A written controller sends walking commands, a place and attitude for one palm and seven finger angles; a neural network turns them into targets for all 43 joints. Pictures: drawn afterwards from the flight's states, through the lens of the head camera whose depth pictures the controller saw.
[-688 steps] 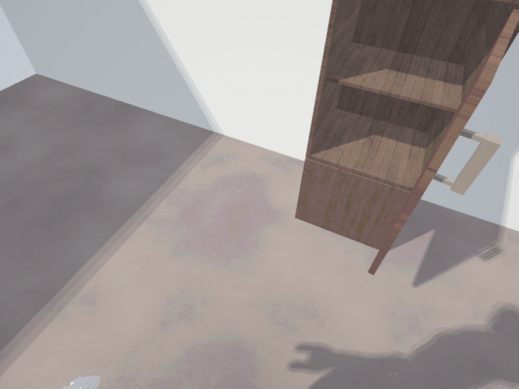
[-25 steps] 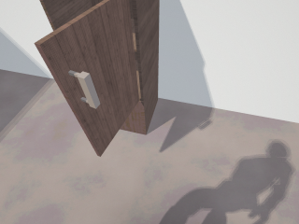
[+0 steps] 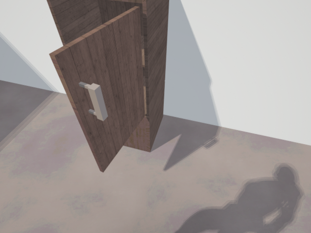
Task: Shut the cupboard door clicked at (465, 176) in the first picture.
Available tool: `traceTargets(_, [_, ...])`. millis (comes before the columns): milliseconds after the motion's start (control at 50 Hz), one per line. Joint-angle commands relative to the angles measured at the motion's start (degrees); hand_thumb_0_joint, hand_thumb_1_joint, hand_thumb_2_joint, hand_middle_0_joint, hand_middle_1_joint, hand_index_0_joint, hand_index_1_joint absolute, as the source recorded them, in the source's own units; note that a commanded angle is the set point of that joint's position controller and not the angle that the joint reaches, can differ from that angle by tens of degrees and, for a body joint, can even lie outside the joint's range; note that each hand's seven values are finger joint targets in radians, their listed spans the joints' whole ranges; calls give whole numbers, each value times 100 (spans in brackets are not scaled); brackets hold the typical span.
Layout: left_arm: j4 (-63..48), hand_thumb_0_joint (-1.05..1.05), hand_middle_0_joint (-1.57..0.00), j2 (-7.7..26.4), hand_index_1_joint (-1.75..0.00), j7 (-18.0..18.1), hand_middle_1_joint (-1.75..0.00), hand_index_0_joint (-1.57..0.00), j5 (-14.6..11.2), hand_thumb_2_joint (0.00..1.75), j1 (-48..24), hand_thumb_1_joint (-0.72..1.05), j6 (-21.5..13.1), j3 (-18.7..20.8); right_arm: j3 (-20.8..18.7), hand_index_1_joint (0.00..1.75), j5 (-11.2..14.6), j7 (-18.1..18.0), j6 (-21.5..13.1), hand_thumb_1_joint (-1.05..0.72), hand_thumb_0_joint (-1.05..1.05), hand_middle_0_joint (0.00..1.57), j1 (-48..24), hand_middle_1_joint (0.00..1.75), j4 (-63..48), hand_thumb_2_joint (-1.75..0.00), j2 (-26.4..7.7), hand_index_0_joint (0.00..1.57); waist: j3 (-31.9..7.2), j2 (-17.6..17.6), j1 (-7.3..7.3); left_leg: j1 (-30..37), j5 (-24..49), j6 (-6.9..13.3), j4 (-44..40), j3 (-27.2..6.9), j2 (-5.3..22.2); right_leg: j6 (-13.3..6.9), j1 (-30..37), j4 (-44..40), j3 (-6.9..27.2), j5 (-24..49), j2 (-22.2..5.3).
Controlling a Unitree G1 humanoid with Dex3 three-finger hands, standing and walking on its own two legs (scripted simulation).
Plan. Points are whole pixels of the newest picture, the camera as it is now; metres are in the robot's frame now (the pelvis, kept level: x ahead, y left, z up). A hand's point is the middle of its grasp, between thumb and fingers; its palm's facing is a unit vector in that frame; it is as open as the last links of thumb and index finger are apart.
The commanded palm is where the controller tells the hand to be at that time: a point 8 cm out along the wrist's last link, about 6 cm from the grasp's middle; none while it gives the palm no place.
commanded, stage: shuffle to correct the standing spot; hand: left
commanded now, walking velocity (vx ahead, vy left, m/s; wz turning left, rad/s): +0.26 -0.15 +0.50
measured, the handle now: (93, 101) +0.47 +0.23 +0.08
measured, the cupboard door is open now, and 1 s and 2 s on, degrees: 80 80 80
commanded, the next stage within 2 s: none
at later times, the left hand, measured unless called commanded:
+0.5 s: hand out of the picture +0.09 +0.20 -0.18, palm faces +0.18 -0.97 -0.15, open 7.4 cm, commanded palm none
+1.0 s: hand (116, 220) +0.20 +0.14 -0.18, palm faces +0.49 -0.85 -0.20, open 7.4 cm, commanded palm none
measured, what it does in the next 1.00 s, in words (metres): walks ahead, turning left: right foot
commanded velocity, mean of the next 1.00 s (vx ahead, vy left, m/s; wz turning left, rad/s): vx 0.19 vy -0.19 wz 0.50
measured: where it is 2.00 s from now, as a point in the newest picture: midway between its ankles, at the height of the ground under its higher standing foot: (189, 205)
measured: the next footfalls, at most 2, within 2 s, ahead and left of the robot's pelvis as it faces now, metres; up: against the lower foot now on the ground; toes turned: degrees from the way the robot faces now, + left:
right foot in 0.72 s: +0.34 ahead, -0.11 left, +0.00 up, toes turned +16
left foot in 1.06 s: +0.27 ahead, +0.06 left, +0.00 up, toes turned +41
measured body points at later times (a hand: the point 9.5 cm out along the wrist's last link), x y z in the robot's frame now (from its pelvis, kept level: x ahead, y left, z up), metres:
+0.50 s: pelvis +0.08 +0.01 +0.00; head +0.11 +0.03 +0.45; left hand +0.08 +0.25 -0.16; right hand +0.05 -0.21 -0.14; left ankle -0.01 +0.10 -0.74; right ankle +0.13 -0.12 -0.63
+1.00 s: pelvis +0.24 -0.05 -0.01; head +0.26 -0.02 +0.44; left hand +0.18 +0.18 -0.16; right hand +0.45 -0.24 -0.13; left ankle +0.22 +0.03 -0.70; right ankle +0.30 -0.12 -0.74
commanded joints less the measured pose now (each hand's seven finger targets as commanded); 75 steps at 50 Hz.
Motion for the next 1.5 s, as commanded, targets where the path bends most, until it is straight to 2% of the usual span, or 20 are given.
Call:
traceTargets(0, [-121, 0, -20, 581, -30, 8, -30, -20, 34, 90, 438, 90, -47, 137, -120, 30, -13, -23, -38, -90, 0, 20, 377, 30, -119, -90, -524, 20, 373, -80, 31, -426, 242, 227, -471, -500, 514, -206, -73, -274, 372, 135, -493])
traceTargets(180, [-249, 0, -20, 935, -30, -23, -30, -20, 123, 90, 1114, 90, -122, 409, -253, 30, -64, 134, -51, -90, 0, 20, -111, 30, -795, -90, -321, 20, 803, -1048, 201, -2271, -1098, 305, 1764, 110, 93, -991, 50, -1087, 1683, -1742, -1773])
traceTargets(240, [-392, 0, -20, 866, -30, -32, -30, -20, 112, 90, 464, 90, -128, 373, -261, 30, -65, 191, -123, -90, 0, 20, 709, 30, -583, -90, -271, 20, 589, -135, -389, -439, -570, 421, 212, 104, 141, -626, -996, 410, 170, -373, -1271])
traceTargets(280, [-913, 0, -20, 580, -30, -138, -30, -20, 118, 90, -411, 90, -150, 280, -456, 30, -158, 13, -202, -90, 0, 20, 2388, 30, 4, -90, -1143, 20, 647, 2176, -934, 1312, 2063, 1398, -1172, -3932, 2003, -9, -3646, 4052, -428, -1761, 107])
traceTargets(340, [-1009, 0, -20, 575, -30, -237, -30, -20, 169, 90, -714, 90, -143, 361, -361, 30, -100, -126, -261, -90, 0, 20, 1650, 30, -207, -90, -905, 20, 843, 212, -345, 922, 3095, 1543, -811, -3037, 2093, 30, -4168, 4948, 367, -581, -472])
traceTargets(440, [-1050, 0, -20, 436, -30, -369, -30, -20, 146, 90, -676, 90, -4, 324, -327, 30, -40, -123, -391, -90, 0, 20, 1154, 30, -419, -90, -877, 20, 591, 657, -68, 408, 2852, 1049, -1104, -1566, 1172, 304, -3794, 4406, 113, 506, -384])
traceTargets(560, [-1520, 0, -20, 511, -30, -369, -30, -20, 20, 90, -1513, 90, -3, 333, -487, 30, -115, -54, -243, -90, 0, 20, 815, 30, -681, -90, -1263, 20, 465, 918, -262, -131, 2450, 877, -1208, -1565, 1085, 299, -2322, 1790, -41, 659, -233])
traceTargets(640, [-1271, 0, -20, 831, -30, -285, -30, -20, 36, 90, -435, 90, -107, 475, -625, 30, -132, 13, -111, -90, 0, 20, 517, 30, -776, -90, -1452, 20, -41, 597, 199, -417, 2493, 579, -18, -1617, 996, 194, -130, 413, -145, 774, 21])
traceTargets(680, [-1000, 0, -20, 1690, -30, -159, -30, -20, 148, 90, 860, 90, -200, 690, -535, 30, -32, 60, -100, -90, 0, 20, 1106, 30, -846, -90, -800, 20, -1188, -1937, 593, -2286, -1218, 110, 3105, -797, -195, -410, 2545, -176, 1868, 1239, -1939])
traceTargets(700, [-1066, 0, -20, 1806, -30, -116, -30, -20, 86, 90, 1088, 90, -166, 640, -492, 30, 4, 50, -76, -90, 0, 20, 821, 30, -1130, -90, -763, 20, -1328, -2040, 612, -2564, -2256, 167, 4497, -677, -301, -844, 1987, -796, 2944, 1367, -2624])
traceTargets(760, [-1420, 0, -20, 1110, -30, -37, -30, -20, 153, 90, -438, 90, -122, 491, -586, 30, -114, 181, 78, -90, 0, 20, 286, 30, -1322, -90, -796, 20, -37, -1529, 85, -2710, -1099, 160, 5436, -436, 421, -935, -337, -1486, 1999, -1509, -2147])
traceTargets(800, [-1461, 0, -20, 792, -30, -1, -30, -20, 163, 90, -750, 90, -184, 384, -552, 30, -123, 251, 210, -90, 0, 20, 229, 30, -1287, -90, -679, 20, 49, -1017, -212, -2204, -709, 85, 4970, -304, 486, -709, -1109, -1418, 722, -656, -1772])
traceTargets(980, [-1137, 0, -20, 1084, -30, -58, -30, -20, 106, 90, -84, 90, -14, 384, -451, 30, -102, 277, 145, -90, 0, 20, -204, 30, -1559, -90, -595, 20, -122, -374, -140, -470, -61, 57, 817, 610, 237, -621, -849, -561, -382, 552, -1505])
traceTargets(1000, [-1137, 0, -20, 1074, -30, -103, -30, -20, 57, 90, -19, 90, 32, 362, -488, 30, -110, 253, 121, -90, 0, 20, 113, 30, -1487, -90, -801, 20, -318, -129, -306, 354, 293, 88, 84, 477, 322, -388, -1151, 198, -656, 526, -1355])
traceTargets(1040, [-1534, 0, -20, 761, -30, -242, -30, -20, 84, 90, -112, 90, 81, 251, -742, 30, -155, 102, 106, -90, 0, 20, 910, 30, -1357, -90, -1961, 20, -353, 1846, -670, 1691, 1178, 1356, -1053, -3463, 3024, 314, -3553, 3226, -655, -1735, -482])
traceTargets(1060, [-1662, 0, -20, 1154, -30, -245, -30, -20, 178, 90, -581, 90, 153, 350, -756, 30, -112, 72, 126, -90, 0, 20, 859, 30, -1311, -90, -2032, 20, -165, 835, -741, 964, 943, 1505, -1181, -3321, 3141, 329, -3567, 3833, 44, -1502, -651])
traceTargets(1180, [-1152, 0, -20, 956, -30, -309, -30, -20, 139, 90, 186, 90, 310, 410, -584, 30, -64, 13, -36, -90, 0, 20, -468, 30, -1499, -90, -1563, 20, -6, 600, 111, -254, 2129, 737, -1022, -951, 1576, 659, -2586, 3935, 255, 247, -657])
traceTargets(1380, [-1357, 0, -20, 976, -30, -278, -30, -20, 25, 90, 263, 90, 139, 487, -861, 30, -121, 75, 238, -90, 0, 20, -793, 30, -1527, -90, -1880, 20, -381, 1089, 114, -509, 2107, 332, 180, -1238, 1220, 602, -564, 84, -356, 299, -66])
traceTargets(1440, [-1359, 0, -20, 1987, -30, -142, -30, -20, 192, 90, 744, 90, 123, 654, -670, 30, -28, 104, 254, -90, 0, 20, -511, 30, -1726, -90, -812, 20, -706, -2129, 365, -2551, -2446, -219, 3496, -160, -185, -442, 879, -654, 1355, 3112, -2454])
traceTargets(1480, [-1507, 0, -20, 1581, -30, -88, -30, -20, 179, 90, 170, 90, 138, 563, -707, 30, -35, 70, 322, -90, 0, 20, -654, 30, -1590, -90, -1010, 20, -423, -2174, 271, -2516, -2003, -167, 4877, -297, 76, -818, 45, -882, 1259, 2216, -2049])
